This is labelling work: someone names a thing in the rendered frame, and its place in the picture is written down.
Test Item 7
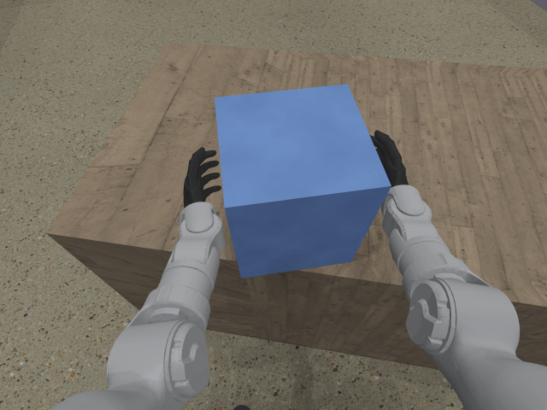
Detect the robot right upper arm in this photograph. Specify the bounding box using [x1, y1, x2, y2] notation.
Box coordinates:
[406, 278, 547, 410]

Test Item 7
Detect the robot left upper arm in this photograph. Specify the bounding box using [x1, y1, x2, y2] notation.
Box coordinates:
[50, 319, 209, 410]

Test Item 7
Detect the pedestal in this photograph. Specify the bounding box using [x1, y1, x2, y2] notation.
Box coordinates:
[46, 42, 547, 370]

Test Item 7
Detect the robot right hand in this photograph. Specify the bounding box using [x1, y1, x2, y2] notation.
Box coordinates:
[370, 130, 409, 187]

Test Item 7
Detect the robot left hand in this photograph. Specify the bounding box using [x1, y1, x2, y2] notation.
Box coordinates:
[184, 147, 221, 208]

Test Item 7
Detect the robot right forearm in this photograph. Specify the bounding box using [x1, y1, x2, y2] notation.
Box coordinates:
[381, 184, 520, 348]

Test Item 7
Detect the carton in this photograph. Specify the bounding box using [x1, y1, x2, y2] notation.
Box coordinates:
[215, 84, 391, 278]

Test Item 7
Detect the robot left forearm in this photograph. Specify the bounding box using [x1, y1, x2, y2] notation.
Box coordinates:
[107, 202, 226, 382]

